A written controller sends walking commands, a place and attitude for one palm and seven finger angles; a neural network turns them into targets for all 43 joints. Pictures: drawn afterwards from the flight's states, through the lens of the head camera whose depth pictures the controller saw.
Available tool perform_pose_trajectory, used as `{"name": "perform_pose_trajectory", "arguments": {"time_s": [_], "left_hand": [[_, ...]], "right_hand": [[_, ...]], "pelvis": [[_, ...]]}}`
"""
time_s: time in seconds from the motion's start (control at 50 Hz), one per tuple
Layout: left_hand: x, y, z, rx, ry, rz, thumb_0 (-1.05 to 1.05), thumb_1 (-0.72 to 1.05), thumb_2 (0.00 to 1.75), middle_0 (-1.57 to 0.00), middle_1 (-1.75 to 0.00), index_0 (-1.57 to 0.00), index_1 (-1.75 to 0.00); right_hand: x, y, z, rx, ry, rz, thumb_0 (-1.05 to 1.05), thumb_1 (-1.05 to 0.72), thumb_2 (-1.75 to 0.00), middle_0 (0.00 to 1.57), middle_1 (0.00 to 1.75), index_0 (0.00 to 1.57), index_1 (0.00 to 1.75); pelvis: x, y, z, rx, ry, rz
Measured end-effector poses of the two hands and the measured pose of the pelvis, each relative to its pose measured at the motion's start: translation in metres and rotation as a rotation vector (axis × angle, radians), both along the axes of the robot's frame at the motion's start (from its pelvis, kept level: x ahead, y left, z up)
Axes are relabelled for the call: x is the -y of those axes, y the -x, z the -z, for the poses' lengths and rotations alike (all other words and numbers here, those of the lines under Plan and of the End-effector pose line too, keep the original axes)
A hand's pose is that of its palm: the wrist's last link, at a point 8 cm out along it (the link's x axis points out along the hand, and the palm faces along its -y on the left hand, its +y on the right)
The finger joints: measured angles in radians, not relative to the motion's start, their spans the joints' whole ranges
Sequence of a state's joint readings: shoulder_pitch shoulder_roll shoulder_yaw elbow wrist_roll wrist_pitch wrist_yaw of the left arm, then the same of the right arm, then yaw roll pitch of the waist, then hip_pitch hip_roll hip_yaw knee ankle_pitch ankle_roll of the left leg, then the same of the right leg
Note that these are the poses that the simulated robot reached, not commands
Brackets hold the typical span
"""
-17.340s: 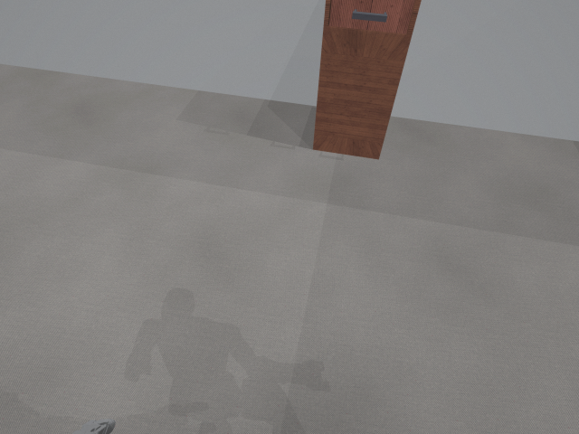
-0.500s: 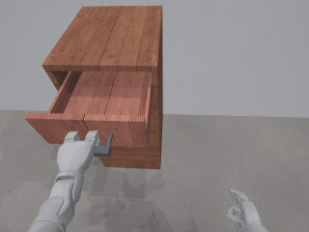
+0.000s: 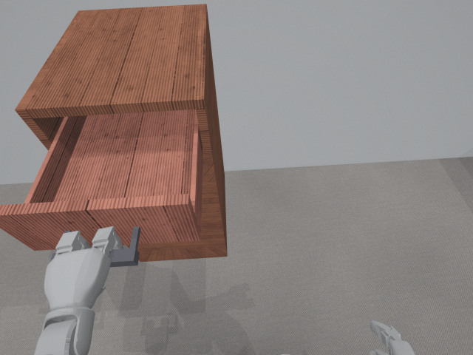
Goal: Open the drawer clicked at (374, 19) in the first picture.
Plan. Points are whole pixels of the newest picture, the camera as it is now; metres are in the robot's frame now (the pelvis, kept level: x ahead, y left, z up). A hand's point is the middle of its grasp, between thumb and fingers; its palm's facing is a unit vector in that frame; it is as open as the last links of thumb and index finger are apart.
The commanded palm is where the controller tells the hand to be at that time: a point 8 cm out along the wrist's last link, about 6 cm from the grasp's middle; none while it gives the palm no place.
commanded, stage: pull the drawer open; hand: left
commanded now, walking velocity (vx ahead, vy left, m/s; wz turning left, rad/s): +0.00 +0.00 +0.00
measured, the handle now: (98, 247) +0.30 +0.26 +0.01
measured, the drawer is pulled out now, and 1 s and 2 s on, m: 0.23 0.30 0.30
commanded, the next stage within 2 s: open the thumb to release the handle in 0.54 s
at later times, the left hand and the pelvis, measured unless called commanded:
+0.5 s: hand (84, 333) +0.17 +0.24 -0.01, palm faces -0.01 -0.09 -1.00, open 5.7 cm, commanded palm +0.12 +0.25 +0.04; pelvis +0.01 +0.00 -0.02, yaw +1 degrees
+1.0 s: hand (82, 327) +0.18 +0.25 -0.01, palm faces +0.00 -0.06 -1.00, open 9.2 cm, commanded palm +0.15 +0.25 +0.04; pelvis +0.00 +0.00 -0.01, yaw +2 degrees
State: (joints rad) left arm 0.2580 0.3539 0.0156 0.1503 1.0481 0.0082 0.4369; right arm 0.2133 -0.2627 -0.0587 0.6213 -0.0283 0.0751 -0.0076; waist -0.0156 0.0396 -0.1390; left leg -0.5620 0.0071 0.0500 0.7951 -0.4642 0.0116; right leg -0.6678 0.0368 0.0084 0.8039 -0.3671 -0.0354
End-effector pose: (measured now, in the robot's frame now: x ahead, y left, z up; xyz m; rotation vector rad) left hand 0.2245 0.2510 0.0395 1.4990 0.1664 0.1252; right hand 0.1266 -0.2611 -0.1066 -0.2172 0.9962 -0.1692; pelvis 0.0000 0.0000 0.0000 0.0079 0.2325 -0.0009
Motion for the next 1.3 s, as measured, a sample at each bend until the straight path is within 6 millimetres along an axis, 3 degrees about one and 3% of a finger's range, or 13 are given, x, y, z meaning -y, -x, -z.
{"name": "perform_pose_trajectory", "arguments": {"time_s": [0.12, 0.3, 0.42, 0.56, 0.8, 0.94, 1.14, 1.3], "left_hand": [[0.002, 0.03, 0.0, 0.004, 0.005, -0.001, 0.04, 0.73, 0.76, -0.31, -1.35, -0.42, -1.35], [0.006, 0.071, -0.001, 0.002, 0.015, -0.008, 0.04, 0.71, 0.77, -0.32, -1.35, -0.42, -1.35], [0.006, 0.078, -0.002, 0.008, 0.02, -0.023, 0.04, 0.7, 0.75, -0.29, -1.33, -0.42, -1.35], [0.006, 0.078, -0.002, 0.005, 0.019, -0.021, 0.03, 0.71, 0.75, -0.28, -1.31, -0.41, -1.34], [0.0, 0.071, 0.001, 0.04, -0.015, -0.054, 0.01, 0.65, 0.78, -0.35, -1.32, -0.4, -1.33], [0.002, 0.069, 0.0, 0.022, -0.006, -0.073, 0.01, 0.36, 0.67, -0.36, -1.29, -0.38, -1.3], [0.003, 0.073, -0.002, 0.012, -0.002, -0.063, 0.0, -0.23, 0.42, -0.33, -1.23, -0.34, -1.23], [0.007, 0.071, 0.0, 0.026, -0.004, -0.065, 0.0, -0.44, 0.33, -0.31, -1.2, -0.32, -1.21]], "right_hand": [[-0.011, -0.034, -0.006, 0.072, -0.013, -0.055, 0.02, -0.9, -0.9, 0.2, 0.29, 0.2, 0.3], [-0.051, -0.096, -0.016, 0.206, -0.073, -0.191, 0.01, -0.9, -0.9, 0.2, 0.29, 0.2, 0.3], [-0.073, -0.116, -0.02, 0.254, -0.116, -0.255, 0.01, -0.9, -0.9, 0.2, 0.29, 0.2, 0.3], [-0.072, -0.108, -0.012, 0.219, -0.115, -0.263, 0.01, -0.9, -0.9, 0.2, 0.3, 0.2, 0.3], [-0.039, -0.068, 0.011, 0.079, -0.042, -0.186, 0.01, -0.9, -0.9, 0.2, 0.29, 0.2, 0.3], [-0.035, -0.057, 0.006, 0.097, -0.038, -0.16, 0.02, -0.9, -0.9, 0.2, 0.29, 0.2, 0.3], [-0.039, -0.063, -0.007, 0.162, -0.039, -0.184, 0.01, -0.9, -0.9, 0.2, 0.29, 0.2, 0.3], [-0.044, -0.068, -0.007, 0.176, -0.043, -0.21, 0.01, -0.9, -0.9, 0.2, 0.29, 0.2, 0.3]], "pelvis": [[-0.003, -0.005, 0.003, 0.002, 0.003, -0.002], [-0.005, -0.01, 0.01, 0.007, 0.006, -0.014], [-0.004, -0.012, 0.014, 0.005, 0.006, -0.014], [-0.002, -0.014, 0.017, -0.004, 0.006, -0.01], [-0.001, -0.005, 0.018, -0.01, 0.005, -0.027], [0.003, 0.002, 0.013, 0.018, 0.001, -0.03], [0.007, 0.011, 0.008, 0.044, -0.002, -0.038], [0.008, 0.016, 0.009, 0.045, -0.004, -0.047]]}}
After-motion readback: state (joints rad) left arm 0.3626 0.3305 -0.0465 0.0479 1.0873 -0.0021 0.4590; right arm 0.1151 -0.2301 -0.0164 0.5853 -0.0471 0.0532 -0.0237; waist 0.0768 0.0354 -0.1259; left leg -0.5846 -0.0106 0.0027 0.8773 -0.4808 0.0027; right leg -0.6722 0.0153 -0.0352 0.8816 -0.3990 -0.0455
